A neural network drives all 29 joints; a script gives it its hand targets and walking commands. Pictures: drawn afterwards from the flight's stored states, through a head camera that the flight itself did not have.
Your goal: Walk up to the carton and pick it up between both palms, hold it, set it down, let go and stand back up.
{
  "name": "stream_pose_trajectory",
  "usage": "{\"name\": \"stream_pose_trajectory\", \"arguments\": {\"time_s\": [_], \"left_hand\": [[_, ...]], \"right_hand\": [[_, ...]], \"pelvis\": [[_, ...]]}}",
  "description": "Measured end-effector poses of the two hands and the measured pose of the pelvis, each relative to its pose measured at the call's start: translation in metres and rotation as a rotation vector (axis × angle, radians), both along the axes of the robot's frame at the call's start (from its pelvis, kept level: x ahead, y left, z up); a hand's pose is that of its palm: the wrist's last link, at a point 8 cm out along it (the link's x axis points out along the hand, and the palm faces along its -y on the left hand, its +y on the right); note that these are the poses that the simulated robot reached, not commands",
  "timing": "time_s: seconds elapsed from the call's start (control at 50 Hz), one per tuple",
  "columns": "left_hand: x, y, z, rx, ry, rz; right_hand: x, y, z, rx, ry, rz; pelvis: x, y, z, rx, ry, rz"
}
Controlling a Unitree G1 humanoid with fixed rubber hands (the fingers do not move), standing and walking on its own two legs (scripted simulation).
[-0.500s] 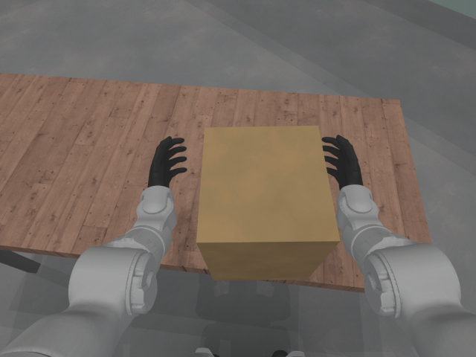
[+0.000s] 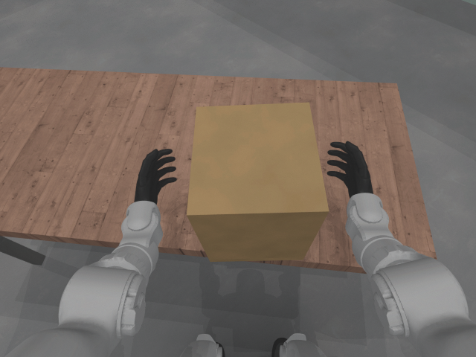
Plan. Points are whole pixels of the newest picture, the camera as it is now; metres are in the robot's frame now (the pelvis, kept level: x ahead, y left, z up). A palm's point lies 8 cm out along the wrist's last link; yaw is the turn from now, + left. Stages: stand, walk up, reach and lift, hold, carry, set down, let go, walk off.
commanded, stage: set down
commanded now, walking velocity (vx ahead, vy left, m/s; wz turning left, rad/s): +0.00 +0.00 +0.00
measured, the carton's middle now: (254, 190) +0.42 +0.00 -0.04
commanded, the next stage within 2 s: none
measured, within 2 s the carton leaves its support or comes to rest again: neither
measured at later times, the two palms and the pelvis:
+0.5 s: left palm (132, 230) +0.31 +0.21 +0.01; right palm (366, 224) +0.33 -0.18 +0.00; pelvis +0.01 +0.00 +0.02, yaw +2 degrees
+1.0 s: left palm (117, 277) +0.24 +0.21 +0.00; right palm (380, 272) +0.25 -0.19 +0.00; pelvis +0.04 +0.01 +0.04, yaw +1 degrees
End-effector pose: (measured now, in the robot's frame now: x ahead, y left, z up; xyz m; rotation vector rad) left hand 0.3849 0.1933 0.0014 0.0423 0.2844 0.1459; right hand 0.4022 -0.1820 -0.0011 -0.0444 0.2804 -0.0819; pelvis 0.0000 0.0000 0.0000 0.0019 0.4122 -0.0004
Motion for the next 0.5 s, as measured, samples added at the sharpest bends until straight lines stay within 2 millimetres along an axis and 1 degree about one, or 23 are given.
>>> {"name": "stream_pose_trajectory", "arguments": {"time_s": [0.08, 0.2, 0.28, 0.34, 0.4, 0.44, 0.5], "left_hand": [[-0.016, 0.003, -0.004, 0.003, 0.005, 0.018], [-0.029, 0.008, -0.001, -0.009, -0.025, 0.026], [-0.037, 0.01, 0.003, -0.007, -0.039, 0.019], [-0.047, 0.009, 0.007, -0.006, -0.054, 0.008], [-0.059, 0.01, 0.003, 0.003, -0.021, 0.005], [-0.064, 0.012, 0.001, 0.006, -0.014, 0.017], [-0.071, 0.012, 0.005, -0.005, -0.042, 0.03]], "right_hand": [[-0.013, 0.005, -0.004, 0.018, 0.01, 0.001], [-0.026, 0.01, 0.001, 0.012, -0.009, 0.011], [-0.036, 0.009, 0.002, 0.01, -0.001, 0.005], [-0.049, 0.008, 0.002, 0.013, -0.005, 0.005], [-0.061, 0.004, -0.001, 0.013, 0.014, -0.006], [-0.065, 0.0, -0.002, 0.014, 0.022, -0.015], [-0.071, -0.002, 0.0, 0.007, 0.008, 0.002]], "pelvis": [[-0.004, -0.002, 0.0, 0.002, -0.023, 0.01], [-0.005, -0.004, 0.001, 0.003, -0.066, 0.021], [-0.004, -0.004, 0.006, 0.001, -0.108, 0.026], [-0.001, -0.003, 0.011, -0.004, -0.145, 0.029], [0.002, -0.002, 0.016, -0.005, -0.175, 0.033], [0.004, -0.001, 0.018, -0.005, -0.181, 0.034], [0.008, 0.0, 0.022, -0.004, -0.197, 0.029]]}}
